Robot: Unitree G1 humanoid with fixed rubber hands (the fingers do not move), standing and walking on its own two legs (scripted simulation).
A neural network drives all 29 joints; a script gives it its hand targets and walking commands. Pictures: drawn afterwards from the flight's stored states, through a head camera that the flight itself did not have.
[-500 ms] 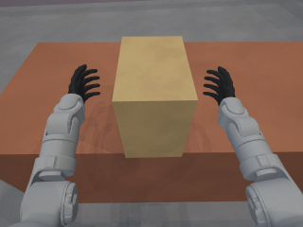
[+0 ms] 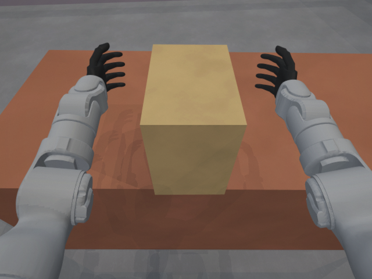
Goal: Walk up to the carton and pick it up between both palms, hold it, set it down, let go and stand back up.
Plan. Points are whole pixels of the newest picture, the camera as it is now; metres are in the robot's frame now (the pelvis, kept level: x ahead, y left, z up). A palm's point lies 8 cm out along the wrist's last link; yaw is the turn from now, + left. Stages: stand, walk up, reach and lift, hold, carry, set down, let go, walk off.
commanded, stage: reach and lift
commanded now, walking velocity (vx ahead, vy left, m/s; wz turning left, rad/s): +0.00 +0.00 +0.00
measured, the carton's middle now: (189, 121) +0.51 +0.04 +0.04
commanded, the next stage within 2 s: none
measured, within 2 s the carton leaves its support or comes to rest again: neither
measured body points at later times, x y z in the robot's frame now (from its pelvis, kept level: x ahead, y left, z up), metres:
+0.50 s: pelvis +0.00 -0.01 +0.00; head +0.05 +0.02 +0.44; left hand +0.48 +0.23 +0.15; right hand +0.49 -0.15 +0.16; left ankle +0.00 +0.14 -0.74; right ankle -0.01 -0.13 -0.74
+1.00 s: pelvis -0.01 +0.00 -0.01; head +0.08 +0.03 +0.43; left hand +0.47 +0.22 +0.08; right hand +0.49 -0.14 +0.09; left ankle +0.00 +0.14 -0.74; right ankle -0.01 -0.13 -0.74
